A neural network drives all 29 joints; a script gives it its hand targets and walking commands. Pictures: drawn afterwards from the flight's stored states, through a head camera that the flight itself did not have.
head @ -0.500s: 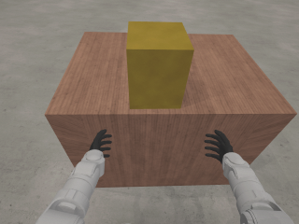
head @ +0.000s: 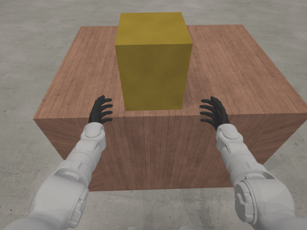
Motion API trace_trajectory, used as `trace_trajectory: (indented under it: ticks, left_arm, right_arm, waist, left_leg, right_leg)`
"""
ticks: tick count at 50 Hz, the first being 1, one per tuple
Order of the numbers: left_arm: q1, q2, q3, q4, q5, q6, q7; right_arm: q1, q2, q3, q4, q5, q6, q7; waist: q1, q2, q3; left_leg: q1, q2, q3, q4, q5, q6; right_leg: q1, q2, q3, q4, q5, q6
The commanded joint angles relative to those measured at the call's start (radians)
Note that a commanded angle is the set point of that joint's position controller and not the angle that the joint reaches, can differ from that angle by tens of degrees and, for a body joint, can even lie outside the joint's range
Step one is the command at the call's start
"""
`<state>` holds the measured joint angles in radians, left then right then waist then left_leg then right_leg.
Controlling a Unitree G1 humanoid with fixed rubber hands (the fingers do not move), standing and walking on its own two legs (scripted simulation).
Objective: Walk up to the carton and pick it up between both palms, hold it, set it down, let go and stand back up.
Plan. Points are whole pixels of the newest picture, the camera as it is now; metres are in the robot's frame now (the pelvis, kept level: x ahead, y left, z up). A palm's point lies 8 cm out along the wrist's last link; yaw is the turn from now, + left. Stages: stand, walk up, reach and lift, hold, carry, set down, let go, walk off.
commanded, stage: reach and lift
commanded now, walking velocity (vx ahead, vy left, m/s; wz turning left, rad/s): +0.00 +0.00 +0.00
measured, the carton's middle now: (152, 63) +0.61 +0.00 +0.11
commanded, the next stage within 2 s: none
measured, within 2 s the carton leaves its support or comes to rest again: neither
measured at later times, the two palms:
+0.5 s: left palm (88, 108) +0.41 +0.18 +0.10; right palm (226, 109) +0.41 -0.20 +0.09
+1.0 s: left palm (85, 78) +0.46 +0.18 +0.17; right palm (230, 78) +0.45 -0.21 +0.16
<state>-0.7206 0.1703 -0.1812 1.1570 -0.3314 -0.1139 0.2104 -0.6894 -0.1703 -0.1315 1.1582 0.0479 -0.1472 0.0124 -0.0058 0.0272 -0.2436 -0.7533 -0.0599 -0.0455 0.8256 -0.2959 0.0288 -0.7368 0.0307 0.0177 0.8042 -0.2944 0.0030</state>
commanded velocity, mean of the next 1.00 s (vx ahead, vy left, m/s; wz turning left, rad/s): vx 0.00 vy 0.00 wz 0.00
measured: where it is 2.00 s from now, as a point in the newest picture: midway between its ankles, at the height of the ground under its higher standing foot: outside the picture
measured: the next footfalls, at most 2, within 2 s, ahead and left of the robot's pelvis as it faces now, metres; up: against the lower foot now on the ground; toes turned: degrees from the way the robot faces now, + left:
none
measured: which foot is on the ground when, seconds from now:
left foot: down 0.00-1.00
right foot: down 0.00-1.00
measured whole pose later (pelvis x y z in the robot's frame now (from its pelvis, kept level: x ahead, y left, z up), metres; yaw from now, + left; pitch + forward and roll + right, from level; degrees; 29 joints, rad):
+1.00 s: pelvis +0.02 +0.01 +0.03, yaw -1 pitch +14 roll -1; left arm -0.96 0.25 -0.16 1.20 -0.41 -0.14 0.20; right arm -1.01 -0.32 0.04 1.34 0.31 -0.14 0.05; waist 0.02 0.04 -0.22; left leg -0.62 -0.04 -0.04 0.56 -0.19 0.02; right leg -0.59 0.04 0.04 0.50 -0.16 0.01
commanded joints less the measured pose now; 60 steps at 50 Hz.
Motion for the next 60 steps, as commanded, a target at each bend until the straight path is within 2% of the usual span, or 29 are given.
trace_trajectory:
  ticks: [1, 4, 5, 7, 9, 10, 12, 14, 18, 21, 23, 24, 27, 30, 33, 34, 36, 38, 41, 45, 47, 48, 49, 50, 53, 56, 57, 58, 60]
  left_arm:
    - [-0.347, 0.138, 0.023, -0.182, -0.024, -0.126, -0.014]
    - [-0.198, 0.16, 0.068, -0.142, 0.015, -0.139, -0.043]
    - [-0.192, 0.17, 0.081, -0.221, 0.011, -0.156, -0.047]
    - [-0.127, 0.162, 0.076, -0.278, 0.045, -0.174, -0.057]
    - [-0.173, 0.185, 0.099, -0.264, 0.054, -0.174, -0.07]
    - [-0.198, 0.179, 0.074, -0.345, 0.043, -0.189, -0.068]
    - [-0.115, 0.129, 0.041, -0.315, 0.023, -0.192, -0.076]
    - [-0.172, 0.145, 0.053, -0.331, 0.011, -0.221, -0.076]
    - [-0.171, 0.147, 0.029, -0.225, -0.015, -0.225, -0.071]
    - [-0.277, 0.163, 0.004, -0.256, -0.034, -0.201, -0.055]
    - [-0.32, 0.166, 0.012, -0.232, -0.051, -0.197, -0.054]
    - [-0.351, 0.152, -0.006, -0.26, -0.057, -0.186, -0.04]
    - [-0.322, 0.154, 0.043, -0.193, -0.028, -0.157, -0.04]
    - [-0.37, 0.169, 0.075, -0.163, 0.01, -0.138, -0.024]
    - [-0.394, 0.156, 0.069, -0.149, -0.002, -0.122, -0.021]
    - [-0.476, 0.188, 0.094, -0.164, -0.008, -0.121, -0.022]
    - [-0.476, 0.171, 0.068, -0.117, -0.024, -0.121, -0.031]
    - [-0.459, 0.163, 0.071, -0.133, -0.014, -0.11, -0.028]
    - [-0.508, 0.158, 0.052, -0.097, -0.044, -0.094, -0.023]
    - [-0.668, 0.202, 0.038, -0.107, -0.071, -0.066, -0.015]
    - [-0.647, 0.187, 0.025, -0.087, -0.073, -0.052, -0.011]
    - [-0.644, 0.179, 0.024, -0.115, -0.091, -0.05, -0.008]
    - [-0.676, 0.22, 0.05, -0.062, -0.076, -0.045, -0.017]
    - [-0.645, 0.182, 0.019, -0.058, -0.094, -0.036, -0.017]
    - [-0.705, 0.229, 0.04, -0.074, -0.078, -0.015, -0.02]
    - [-0.718, 0.216, 0.047, -0.092, -0.065, 0.025, -0.027]
    - [-0.84, 0.26, 0.076, -0.097, -0.073, 0.028, -0.023]
    - [-0.806, 0.242, 0.052, -0.054, -0.075, 0.035, -0.022]
    - [-0.885, 0.251, 0.065, -0.044, -0.083, 0.049, -0.011]
  right_arm:
    - [-0.391, -0.127, -0.005, -0.19, 0.001, -0.107, -0.001]
    - [-0.314, -0.121, 0.069, -0.113, 0.066, -0.157, -0.018]
    - [-0.311, -0.132, 0.083, -0.166, 0.098, -0.188, -0.015]
    - [-0.253, -0.144, 0.077, -0.137, 0.102, -0.222, 0.005]
    - [-0.253, -0.137, 0.091, -0.089, 0.113, -0.237, 0.009]
    - [-0.285, -0.162, 0.087, -0.126, 0.126, -0.25, 0.014]
    - [-0.196, -0.132, 0.126, -0.138, 0.139, -0.257, 0.016]
    - [-0.277, -0.141, 0.124, -0.194, 0.152, -0.273, 0.02]
    - [-0.267, -0.169, 0.135, -0.151, 0.156, -0.244, 0.02]
    - [-0.368, -0.175, 0.116, -0.138, 0.177, -0.204, 0.02]
    - [-0.421, -0.19, 0.112, -0.187, 0.176, -0.188, 0.01]
    - [-0.432, -0.199, 0.1, -0.172, 0.168, -0.178, 0.016]
    - [-0.434, -0.218, 0.111, -0.113, 0.187, -0.153, 0.011]
    - [-0.44, -0.234, 0.111, -0.001, 0.187, -0.126, 0.015]
    - [-0.482, -0.252, 0.127, 0.0, 0.217, -0.116, 0.02]
    - [-0.57, -0.266, 0.136, -0.022, 0.238, -0.112, 0.019]
    - [-0.566, -0.248, 0.169, 0.012, 0.251, -0.101, 0.019]
    - [-0.551, -0.267, 0.168, 0.032, 0.262, -0.089, 0.021]
    - [-0.633, -0.259, 0.203, -0.027, 0.286, -0.085, 0.026]
    - [-0.77, -0.317, 0.135, 0.013, 0.242, -0.035, 0.035]
    - [-0.75, -0.304, 0.15, 0.054, 0.265, -0.024, 0.041]
    - [-0.738, -0.317, 0.166, 0.064, 0.278, -0.027, 0.04]
    - [-0.804, -0.32, 0.161, 0.052, 0.284, -0.02, 0.037]
    - [-0.777, -0.322, 0.17, 0.059, 0.281, -0.017, 0.041]
    - [-0.812, -0.325, 0.168, 0.11, 0.283, 0.003, 0.042]
    - [-0.851, -0.313, 0.189, 0.106, 0.296, 0.033, 0.044]
    - [-0.982, -0.314, 0.175, 0.05, 0.295, 0.038, 0.044]
    - [-0.949, -0.306, 0.187, 0.071, 0.284, 0.048, 0.046]
    - [-1.015, -0.305, 0.163, 0.077, 0.28, 0.068, 0.045]
  waist:
    - [-0.043, -0.047, -0.468]
    - [-0.021, -0.052, -0.495]
    - [-0.004, -0.014, -0.495]
    - [0.011, 0.002, -0.512]
    - [-0.001, 0.003, -0.412]
    - [-0.009, 0.009, -0.409]
    - [-0.034, -0.034, -0.375]
    - [-0.006, -0.061, -0.388]
    - [-0.017, -0.056, -0.337]
    - [-0.012, -0.015, -0.342]
    - [-0.017, -0.041, -0.362]
    - [-0.029, -0.011, -0.381]
    - [-0.008, -0.022, -0.414]
    - [0.007, 0.013, -0.355]
    - [-0.004, 0.032, -0.387]
    - [0.02, 0.008, -0.387]
    - [0.009, -0.032, -0.359]
    - [0.013, 0.015, -0.368]
    - [0.029, -0.045, -0.407]
    - [-0.007, -0.009, -0.429]
    - [0.002, 0.01, -0.431]
    - [-0.006, 0.0, -0.457]
    - [0.018, 0.0, -0.462]
    - [-0.007, -0.006, -0.497]
    - [-0.002, -0.012, -0.536]
    - [0.007, -0.032, -0.505]
    - [0.027, -0.047, -0.516]
    - [0.015, -0.069, -0.498]
    - [0.02, -0.049, -0.485]
  left_leg:
    - [0.006, 0.058, -0.012, -0.153, 0.069, -0.025]
    - [0.051, 0.029, -0.008, -0.18, 0.216, -0.044]
    - [0.091, 0.017, -0.011, -0.182, 0.294, -0.057]
    - [0.157, 0.011, -0.012, -0.202, 0.37, -0.079]
    - [0.197, 0.011, -0.018, -0.204, 0.379, -0.083]
    - [0.238, 0.013, -0.025, -0.219, 0.355, -0.09]
    - [0.283, 0.015, -0.028, -0.212, 0.349, -0.084]
    - [0.25, 0.018, -0.03, -0.245, 0.329, -0.074]
    - [0.246, 0.026, -0.02, -0.259, 0.235, -0.076]
    - [0.271, 0.031, -0.016, -0.259, 0.205, -0.077]
    - [0.255, 0.037, -0.015, -0.262, 0.189, -0.065]
    - [0.286, 0.036, -0.021, -0.255, 0.227, -0.075]
    - [0.322, 0.035, -0.021, -0.262, 0.279, -0.077]
    - [0.345, 0.046, -0.022, -0.284, 0.243, -0.091]
    - [0.401, 0.043, -0.022, -0.268, 0.325, -0.105]
    - [0.385, 0.044, -0.018, -0.278, 0.335, -0.105]
    - [0.375, 0.04, -0.013, -0.276, 0.297, -0.093]
    - [0.415, 0.039, -0.02, -0.292, 0.27, -0.104]
    - [0.418, 0.046, -0.018, -0.276, 0.309, -0.103]
    - [0.417, 0.051, -0.02, -0.295, 0.254, -0.109]
    - [0.45, 0.05, -0.009, -0.29, 0.301, -0.111]
    - [0.477, 0.048, -0.019, -0.282, 0.336, -0.116]
    - [0.464, 0.045, -0.007, -0.284, 0.331, -0.115]
    - [0.496, 0.047, -0.016, -0.29, 0.348, -0.118]
    - [0.481, 0.036, -0.012, -0.294, 0.403, -0.116]
    - [0.483, 0.037, -0.008, -0.317, 0.396, -0.121]
    - [0.453, 0.04, -0.011, -0.325, 0.373, -0.109]
    - [0.454, 0.038, -0.008, -0.327, 0.367, -0.109]
    - [0.419, 0.04, -0.01, -0.339, 0.313, -0.099]
  right_leg:
    - [0.417, -0.056, 0.052, -0.09, 0.146, 0.015]
    - [0.531, -0.053, 0.057, -0.083, 0.388, 0.039]
    - [0.532, -0.045, 0.058, -0.083, 0.452, 0.025]
    - [0.545, -0.025, 0.062, -0.119, 0.449, 0.017]
    - [0.464, -0.036, 0.067, -0.167, 0.443, 0.016]
    - [0.419, -0.024, 0.056, -0.184, 0.379, 0.004]
    - [0.404, -0.022, 0.064, -0.218, 0.368, 0.003]
    - [0.453, -0.016, 0.054, -0.225, 0.341, 0.003]
    - [0.417, -0.021, 0.055, -0.264, 0.219, -0.003]
    - [0.352, -0.019, 0.05, -0.287, 0.146, -0.013]
    - [0.352, -0.024, 0.04, -0.287, 0.129, -0.006]
    - [0.344, -0.021, 0.038, -0.284, 0.156, -0.014]
    - [0.383, -0.021, 0.041, -0.291, 0.21, -0.014]
    - [0.326, -0.005, 0.034, -0.309, 0.132, -0.023]
    - [0.319, -0.002, 0.03, -0.327, 0.203, -0.028]
    - [0.312, -0.001, 0.035, -0.329, 0.216, -0.021]
    - [0.344, 0.001, 0.034, -0.334, 0.206, -0.015]
    - [0.324, 0.003, 0.03, -0.334, 0.199, -0.025]
    - [0.321, 0.005, 0.031, -0.333, 0.235, -0.022]
    - [0.265, 0.001, 0.023, -0.356, 0.156, -0.021]
    - [0.263, 0.002, 0.02, -0.375, 0.167, -0.014]
    - [0.269, 0.0, 0.018, -0.355, 0.225, -0.015]
    - [0.277, 0.001, 0.022, -0.366, 0.218, -0.007]
    - [0.293, 0.004, 0.02, -0.369, 0.227, -0.007]
    - [0.321, -0.004, 0.026, -0.366, 0.332, 0.004]
    - [0.327, 0.009, 0.024, -0.392, 0.303, 0.016]
    - [0.322, 0.002, 0.032, -0.387, 0.265, 0.014]
    - [0.332, -0.002, 0.022, -0.399, 0.283, 0.013]
    - [0.321, -0.008, 0.028, -0.399, 0.236, 0.01]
